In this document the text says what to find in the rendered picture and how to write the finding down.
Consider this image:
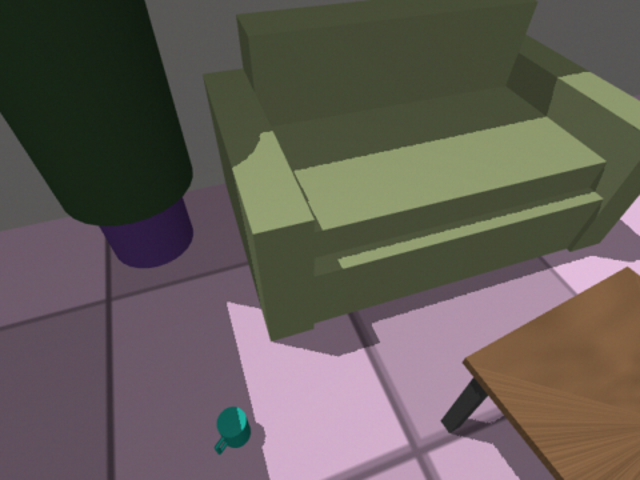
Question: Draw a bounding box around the potted plant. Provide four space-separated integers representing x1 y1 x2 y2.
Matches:
0 0 193 268

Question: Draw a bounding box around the coffee table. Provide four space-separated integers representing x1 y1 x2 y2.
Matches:
441 266 640 480

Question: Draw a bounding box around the mug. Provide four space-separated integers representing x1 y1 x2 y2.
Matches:
214 407 251 455

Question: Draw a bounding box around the sofa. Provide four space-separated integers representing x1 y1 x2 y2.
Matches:
203 0 640 342

